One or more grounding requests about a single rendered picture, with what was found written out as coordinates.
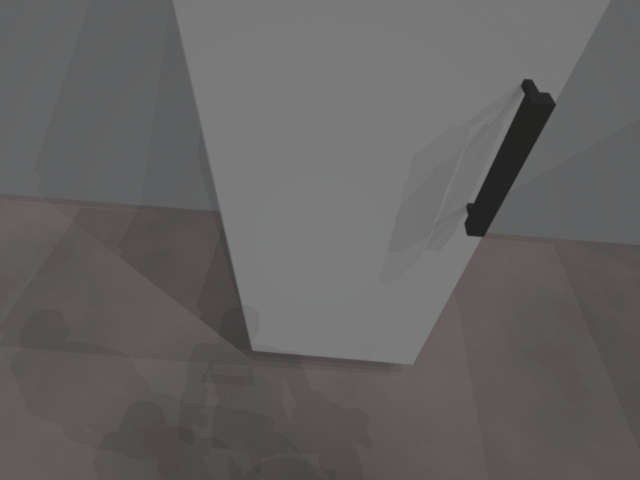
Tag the fridge door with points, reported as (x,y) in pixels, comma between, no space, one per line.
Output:
(346,138)

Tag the handle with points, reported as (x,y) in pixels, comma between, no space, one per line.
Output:
(530,119)

